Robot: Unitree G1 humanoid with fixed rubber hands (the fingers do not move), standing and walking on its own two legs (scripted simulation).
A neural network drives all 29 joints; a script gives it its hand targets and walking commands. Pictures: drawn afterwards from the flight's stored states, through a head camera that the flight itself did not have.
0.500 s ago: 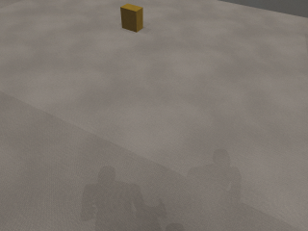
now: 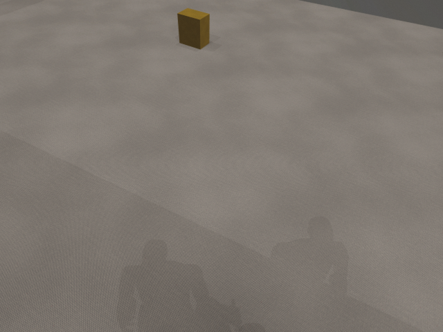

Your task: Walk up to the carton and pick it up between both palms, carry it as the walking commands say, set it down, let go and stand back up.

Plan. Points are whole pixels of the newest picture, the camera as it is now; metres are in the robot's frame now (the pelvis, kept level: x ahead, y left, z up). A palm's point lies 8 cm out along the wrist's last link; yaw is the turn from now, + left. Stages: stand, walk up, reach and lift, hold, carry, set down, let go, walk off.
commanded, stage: stand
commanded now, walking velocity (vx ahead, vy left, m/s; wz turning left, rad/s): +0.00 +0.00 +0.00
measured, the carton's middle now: (194, 28) +2.77 +0.16 -0.63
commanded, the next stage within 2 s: walk up in 0.68 s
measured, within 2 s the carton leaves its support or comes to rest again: neither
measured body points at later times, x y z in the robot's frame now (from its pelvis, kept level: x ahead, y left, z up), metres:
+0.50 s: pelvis -0.01 +0.00 +0.01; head +0.00 +0.01 +0.45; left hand -0.01 +0.21 -0.16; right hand -0.03 -0.20 -0.15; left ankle -0.02 +0.13 -0.74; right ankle -0.02 -0.12 -0.74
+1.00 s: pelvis -0.02 +0.01 +0.01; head +0.00 +0.01 +0.46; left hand -0.04 +0.22 -0.16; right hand -0.03 -0.21 -0.15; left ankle -0.03 +0.12 -0.71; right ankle -0.02 -0.12 -0.73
